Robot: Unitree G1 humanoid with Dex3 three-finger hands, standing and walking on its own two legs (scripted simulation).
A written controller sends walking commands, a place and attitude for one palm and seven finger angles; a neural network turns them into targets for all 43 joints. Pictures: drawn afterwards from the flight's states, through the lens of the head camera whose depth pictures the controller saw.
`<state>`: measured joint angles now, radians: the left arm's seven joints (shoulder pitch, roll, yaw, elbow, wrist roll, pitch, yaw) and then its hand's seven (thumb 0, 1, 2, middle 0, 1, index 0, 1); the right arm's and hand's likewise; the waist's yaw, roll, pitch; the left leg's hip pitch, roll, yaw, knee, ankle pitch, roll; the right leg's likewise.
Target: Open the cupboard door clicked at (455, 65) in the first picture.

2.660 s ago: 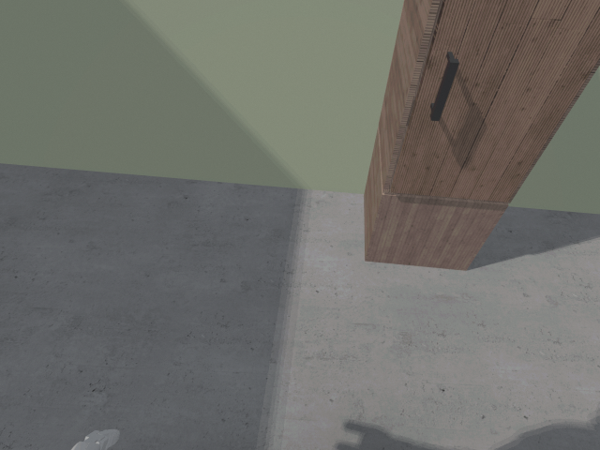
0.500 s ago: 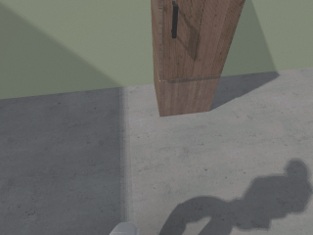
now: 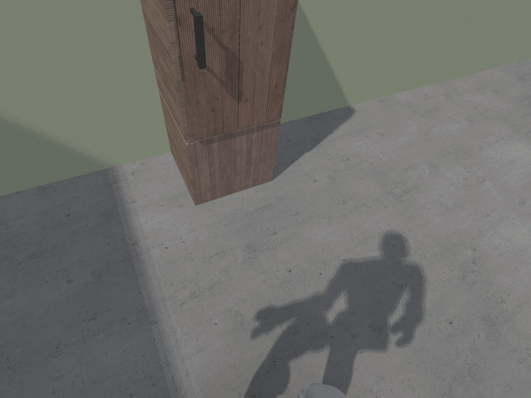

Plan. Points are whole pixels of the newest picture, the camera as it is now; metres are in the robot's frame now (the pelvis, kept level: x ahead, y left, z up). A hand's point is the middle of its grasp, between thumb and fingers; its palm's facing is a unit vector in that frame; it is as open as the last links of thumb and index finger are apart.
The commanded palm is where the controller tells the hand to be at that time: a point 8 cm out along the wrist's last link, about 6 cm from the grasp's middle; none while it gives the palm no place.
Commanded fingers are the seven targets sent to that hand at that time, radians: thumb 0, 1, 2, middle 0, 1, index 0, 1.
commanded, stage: walk to a spot facing it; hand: left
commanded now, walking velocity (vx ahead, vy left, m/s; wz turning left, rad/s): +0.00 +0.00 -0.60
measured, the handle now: (197, 39) +0.98 +0.26 +0.03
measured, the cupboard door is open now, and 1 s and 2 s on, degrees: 0 0 0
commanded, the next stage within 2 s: turn to face it in 1.84 s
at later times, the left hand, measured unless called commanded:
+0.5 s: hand (180, 386) +0.16 +0.15 -0.18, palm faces -0.27 -0.94 -0.20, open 7.4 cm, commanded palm none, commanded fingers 0.00 0.90 0.90 -0.20 -0.30 -0.20 -0.30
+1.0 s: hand (283, 285) +0.37 -0.03 -0.19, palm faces -0.63 -0.76 -0.12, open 7.4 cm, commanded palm none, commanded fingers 0.00 0.90 0.90 -0.20 -0.30 -0.20 -0.30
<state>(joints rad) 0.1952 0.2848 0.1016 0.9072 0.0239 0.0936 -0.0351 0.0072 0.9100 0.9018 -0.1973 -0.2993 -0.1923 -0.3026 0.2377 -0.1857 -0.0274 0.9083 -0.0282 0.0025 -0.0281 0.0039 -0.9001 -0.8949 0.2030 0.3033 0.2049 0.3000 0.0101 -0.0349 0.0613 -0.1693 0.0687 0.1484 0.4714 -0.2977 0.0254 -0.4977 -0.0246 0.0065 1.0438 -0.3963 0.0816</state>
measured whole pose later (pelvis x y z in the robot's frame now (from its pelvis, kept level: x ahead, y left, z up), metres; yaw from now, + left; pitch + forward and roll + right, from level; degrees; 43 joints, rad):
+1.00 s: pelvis +0.17 -0.09 -0.03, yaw -36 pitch +1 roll -2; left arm 0.07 0.19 0.07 0.93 0.03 0.02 -0.06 0.01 0.91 0.90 -0.20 -0.30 -0.19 -0.30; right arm 0.50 -0.12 -0.03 1.08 -0.03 -0.04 -0.02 0.00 -0.90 -0.89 0.20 0.30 0.20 0.30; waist -0.05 -0.01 0.13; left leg 0.08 0.17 0.41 0.53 -0.52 -0.08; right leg -0.50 0.00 -0.18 0.66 -0.24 -0.05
